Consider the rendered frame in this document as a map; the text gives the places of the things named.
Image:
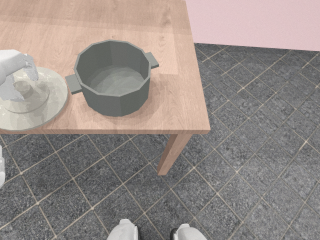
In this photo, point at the pot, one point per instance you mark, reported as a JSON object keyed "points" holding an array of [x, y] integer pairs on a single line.
{"points": [[114, 77]]}

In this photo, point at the table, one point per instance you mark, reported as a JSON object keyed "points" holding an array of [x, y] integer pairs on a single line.
{"points": [[54, 32]]}

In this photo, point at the right robot shin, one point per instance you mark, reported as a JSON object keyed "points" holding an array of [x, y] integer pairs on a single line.
{"points": [[183, 226]]}

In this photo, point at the left robot hand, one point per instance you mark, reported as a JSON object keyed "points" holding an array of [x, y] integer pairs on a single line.
{"points": [[11, 61]]}

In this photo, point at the knob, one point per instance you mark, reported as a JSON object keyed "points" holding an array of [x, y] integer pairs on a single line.
{"points": [[24, 88]]}

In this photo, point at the robot shin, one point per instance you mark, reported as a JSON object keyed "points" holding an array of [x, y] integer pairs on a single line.
{"points": [[183, 226], [124, 221]]}

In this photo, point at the left robot shin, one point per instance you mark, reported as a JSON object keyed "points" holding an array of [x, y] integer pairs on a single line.
{"points": [[124, 221]]}

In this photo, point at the lid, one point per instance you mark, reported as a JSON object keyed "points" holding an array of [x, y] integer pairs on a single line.
{"points": [[50, 95]]}

